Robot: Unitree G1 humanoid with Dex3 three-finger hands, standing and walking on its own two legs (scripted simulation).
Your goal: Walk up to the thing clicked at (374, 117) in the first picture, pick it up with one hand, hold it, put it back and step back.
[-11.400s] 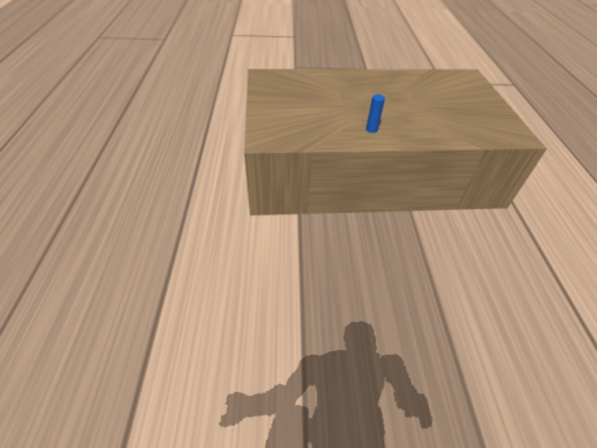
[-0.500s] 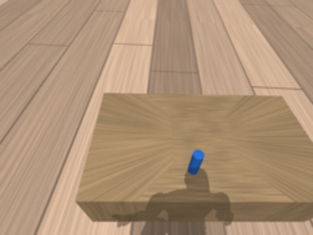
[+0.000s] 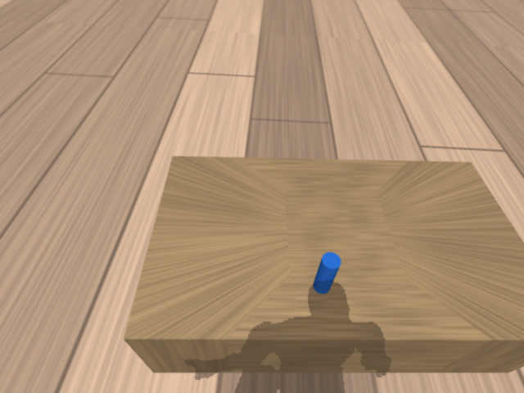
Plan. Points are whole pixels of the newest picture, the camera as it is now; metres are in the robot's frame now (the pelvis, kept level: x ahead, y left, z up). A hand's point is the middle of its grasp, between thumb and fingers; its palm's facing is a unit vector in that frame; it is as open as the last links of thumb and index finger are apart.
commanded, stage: stand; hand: right
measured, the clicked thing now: (326, 274) +0.50 -0.20 -0.35
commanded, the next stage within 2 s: go down in 0.80 s
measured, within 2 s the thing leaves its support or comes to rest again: neither
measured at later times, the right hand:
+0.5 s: hand out of the picture +0.07 -0.25 -0.16, palm faces -0.02 +0.94 -0.34, open 7.4 cm
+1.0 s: hand out of the picture +0.10 -0.24 -0.16, palm faces +0.06 +0.95 -0.32, open 8.0 cm
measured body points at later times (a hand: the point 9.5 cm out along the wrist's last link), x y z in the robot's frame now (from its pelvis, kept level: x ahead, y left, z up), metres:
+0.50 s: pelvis +0.00 +0.00 +0.00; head +0.02 +0.00 +0.45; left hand +0.07 +0.31 -0.13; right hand +0.08 -0.30 -0.13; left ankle +0.00 +0.14 -0.75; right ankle -0.03 -0.13 -0.75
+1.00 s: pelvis -0.01 +0.00 +0.00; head +0.02 +0.00 +0.44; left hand +0.08 +0.30 -0.13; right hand +0.10 -0.29 -0.13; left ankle +0.00 +0.14 -0.75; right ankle -0.03 -0.13 -0.75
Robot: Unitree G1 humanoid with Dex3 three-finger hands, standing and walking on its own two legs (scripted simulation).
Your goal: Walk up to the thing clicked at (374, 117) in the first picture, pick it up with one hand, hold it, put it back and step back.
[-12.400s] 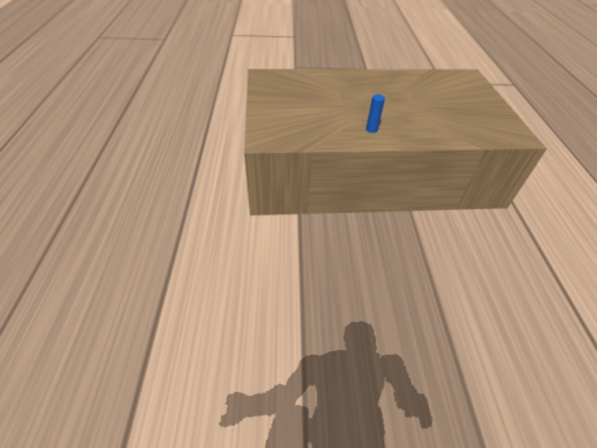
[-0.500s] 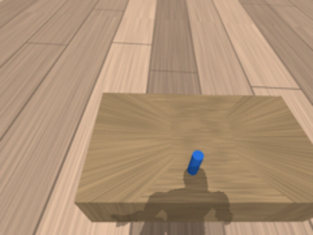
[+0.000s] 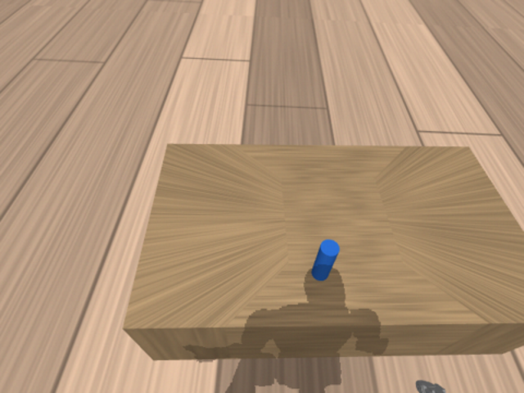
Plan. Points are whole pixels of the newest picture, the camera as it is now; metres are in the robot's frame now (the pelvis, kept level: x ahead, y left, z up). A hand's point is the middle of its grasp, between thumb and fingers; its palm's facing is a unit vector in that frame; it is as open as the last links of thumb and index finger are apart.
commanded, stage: go down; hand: right
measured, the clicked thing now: (324, 261) +0.51 -0.20 -0.34
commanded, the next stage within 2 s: none
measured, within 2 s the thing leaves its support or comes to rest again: neither
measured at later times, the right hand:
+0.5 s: hand out of the picture +0.14 -0.27 -0.16, palm faces +0.03 +0.94 -0.33, open 16.8 cm
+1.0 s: hand out of the picture +0.16 -0.27 -0.15, palm faces +0.04 +0.94 -0.32, open 17.4 cm
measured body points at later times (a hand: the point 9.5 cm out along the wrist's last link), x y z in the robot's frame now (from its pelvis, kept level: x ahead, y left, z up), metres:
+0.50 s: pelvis +0.00 -0.01 -0.03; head +0.06 -0.02 +0.42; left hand +0.14 +0.24 -0.13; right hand +0.14 -0.31 -0.14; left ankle +0.01 +0.13 -0.74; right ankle -0.02 -0.13 -0.74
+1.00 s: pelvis +0.02 -0.01 -0.05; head +0.06 -0.03 +0.39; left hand +0.18 +0.23 -0.13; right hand +0.15 -0.32 -0.13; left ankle +0.01 +0.13 -0.74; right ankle -0.02 -0.13 -0.74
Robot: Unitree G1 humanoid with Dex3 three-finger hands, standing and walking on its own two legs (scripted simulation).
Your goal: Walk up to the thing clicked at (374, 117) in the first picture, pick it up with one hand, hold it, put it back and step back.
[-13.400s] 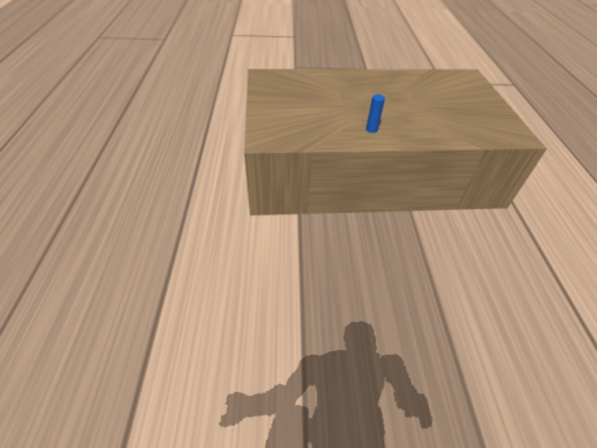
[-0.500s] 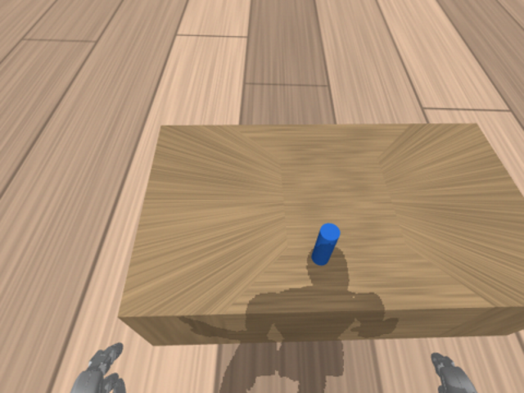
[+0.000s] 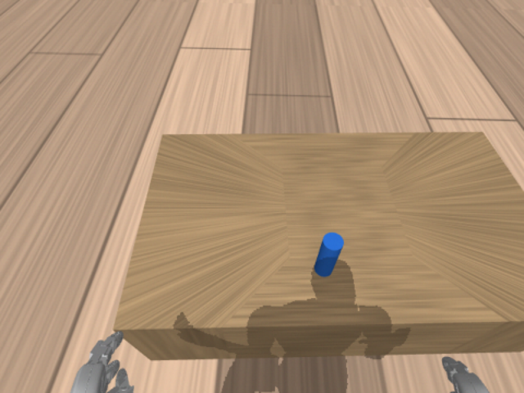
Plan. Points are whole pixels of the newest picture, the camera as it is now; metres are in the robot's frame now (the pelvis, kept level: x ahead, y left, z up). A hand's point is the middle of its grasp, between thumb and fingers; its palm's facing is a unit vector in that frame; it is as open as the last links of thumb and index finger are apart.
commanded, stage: go down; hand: right
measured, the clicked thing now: (327, 255) +0.50 -0.18 -0.29
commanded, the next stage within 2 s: approach in 1.90 s
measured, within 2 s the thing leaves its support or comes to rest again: neither
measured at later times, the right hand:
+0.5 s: hand (447, 390) +0.17 -0.28 -0.08, palm faces +0.12 +0.94 -0.33, open 17.3 cm
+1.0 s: hand (459, 290) +0.30 -0.33 -0.04, palm faces +0.14 +0.98 -0.15, open 17.5 cm
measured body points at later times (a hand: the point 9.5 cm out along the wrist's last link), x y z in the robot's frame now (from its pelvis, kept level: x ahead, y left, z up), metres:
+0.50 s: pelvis -0.03 +0.01 -0.01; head +0.02 -0.01 +0.43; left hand +0.14 +0.26 -0.08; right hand +0.16 -0.33 -0.06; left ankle -0.01 +0.15 -0.69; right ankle -0.03 -0.12 -0.69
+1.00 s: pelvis -0.04 +0.00 -0.02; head +0.06 -0.02 +0.42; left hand +0.03 +0.29 -0.12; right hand +0.29 -0.38 -0.03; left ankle -0.01 +0.15 -0.69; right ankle -0.03 -0.12 -0.69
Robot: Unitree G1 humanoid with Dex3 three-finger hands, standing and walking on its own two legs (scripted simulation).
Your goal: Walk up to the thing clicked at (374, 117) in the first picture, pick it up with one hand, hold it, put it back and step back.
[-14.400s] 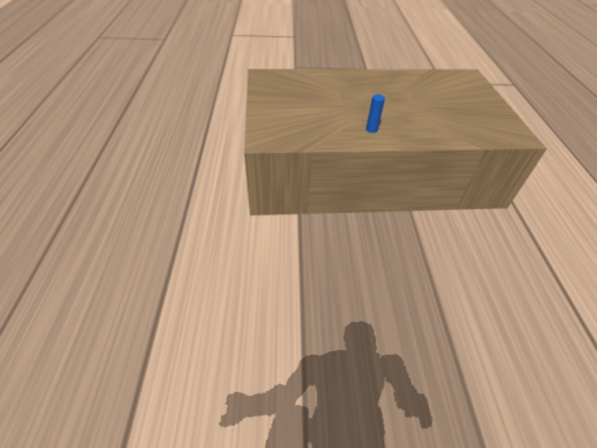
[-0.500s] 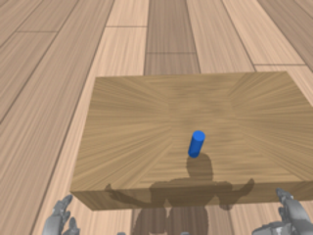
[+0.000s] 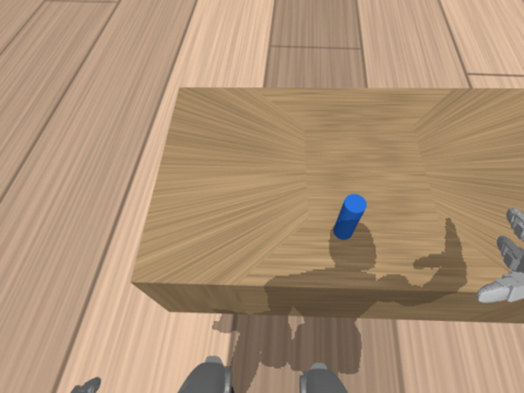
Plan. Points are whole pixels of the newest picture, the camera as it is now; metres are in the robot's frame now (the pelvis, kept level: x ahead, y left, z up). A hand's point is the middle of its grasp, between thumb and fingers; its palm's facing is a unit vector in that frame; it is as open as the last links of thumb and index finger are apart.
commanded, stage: go down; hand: right
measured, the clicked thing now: (348, 218) +0.53 -0.19 -0.27
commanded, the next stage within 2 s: approach in 0.90 s
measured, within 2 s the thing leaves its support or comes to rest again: neither
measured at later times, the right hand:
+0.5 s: hand (502, 221) +0.39 -0.36 -0.01, palm faces +0.16 +0.98 -0.10, open 17.4 cm
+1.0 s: hand (509, 204) +0.42 -0.37 +0.01, palm faces +0.17 +0.98 -0.08, open 17.6 cm
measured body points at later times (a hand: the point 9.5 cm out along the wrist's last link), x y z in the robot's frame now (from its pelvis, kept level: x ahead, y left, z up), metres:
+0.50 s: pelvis +0.00 -0.01 -0.01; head +0.13 -0.04 +0.42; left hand +0.07 +0.28 -0.10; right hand +0.38 -0.41 +0.00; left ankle +0.03 +0.14 -0.67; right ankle +0.00 -0.12 -0.67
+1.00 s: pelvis -0.01 -0.01 -0.02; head +0.14 -0.05 +0.40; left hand +0.05 +0.27 -0.11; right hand +0.40 -0.42 +0.02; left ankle +0.03 +0.14 -0.67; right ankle +0.00 -0.12 -0.67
